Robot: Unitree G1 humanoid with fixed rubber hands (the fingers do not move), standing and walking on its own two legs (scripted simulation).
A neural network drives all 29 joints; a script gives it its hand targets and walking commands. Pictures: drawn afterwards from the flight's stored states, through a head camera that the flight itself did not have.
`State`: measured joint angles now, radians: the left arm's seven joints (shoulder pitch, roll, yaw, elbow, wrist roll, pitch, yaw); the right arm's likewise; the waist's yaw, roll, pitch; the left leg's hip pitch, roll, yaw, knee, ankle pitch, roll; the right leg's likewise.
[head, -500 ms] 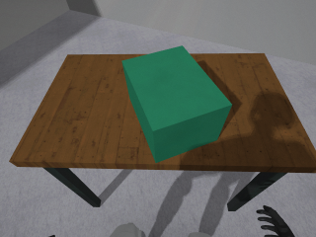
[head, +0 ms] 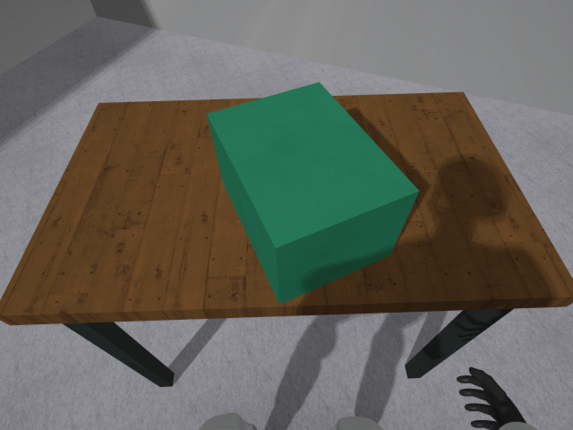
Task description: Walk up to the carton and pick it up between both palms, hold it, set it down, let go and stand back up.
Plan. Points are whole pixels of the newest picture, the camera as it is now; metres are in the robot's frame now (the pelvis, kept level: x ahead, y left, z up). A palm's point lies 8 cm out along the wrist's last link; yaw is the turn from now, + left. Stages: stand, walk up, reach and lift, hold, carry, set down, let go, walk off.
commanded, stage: walk up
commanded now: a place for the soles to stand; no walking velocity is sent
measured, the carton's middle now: (300, 186) +0.45 -0.02 +0.05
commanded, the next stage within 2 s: reach and lift in 0.94 s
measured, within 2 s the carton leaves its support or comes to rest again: neither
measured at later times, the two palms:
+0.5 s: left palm out of the picture +0.05 +0.32 -0.09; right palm (503, 418) +0.13 -0.29 -0.09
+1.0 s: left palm out of the picture +0.06 +0.32 -0.09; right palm (505, 421) +0.13 -0.29 -0.09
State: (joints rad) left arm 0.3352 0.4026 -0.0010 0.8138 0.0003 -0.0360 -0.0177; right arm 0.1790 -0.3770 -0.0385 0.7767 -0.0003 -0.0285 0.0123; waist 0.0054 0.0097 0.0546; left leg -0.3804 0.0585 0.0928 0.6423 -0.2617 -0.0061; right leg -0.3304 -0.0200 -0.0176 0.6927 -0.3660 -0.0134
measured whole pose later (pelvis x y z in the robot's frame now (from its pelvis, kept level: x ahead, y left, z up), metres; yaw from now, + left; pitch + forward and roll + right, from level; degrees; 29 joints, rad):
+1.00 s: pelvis +0.00 +0.01 +0.00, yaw +0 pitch +0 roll +0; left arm 0.32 0.40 0.00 0.76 0.00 0.07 0.00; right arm 0.12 -0.37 -0.07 0.89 -0.05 -0.11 0.03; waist 0.00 0.01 0.03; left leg -0.38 0.06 0.10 0.65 -0.27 0.00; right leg -0.33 -0.02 -0.01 0.68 -0.36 0.00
